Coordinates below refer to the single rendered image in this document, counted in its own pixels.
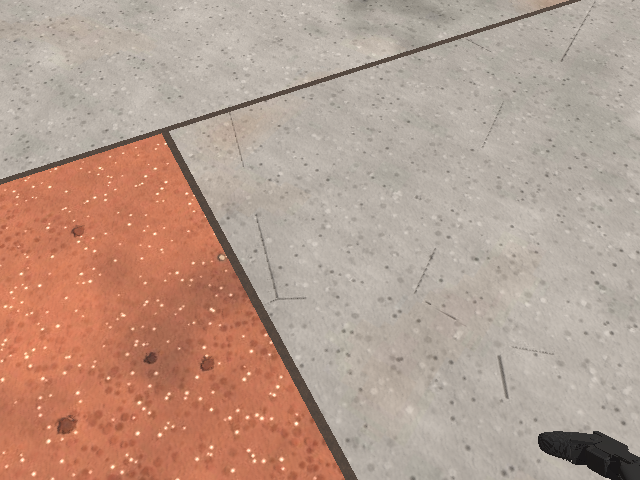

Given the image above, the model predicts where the right robot hand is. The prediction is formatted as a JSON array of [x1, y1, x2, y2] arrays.
[[538, 431, 640, 480]]

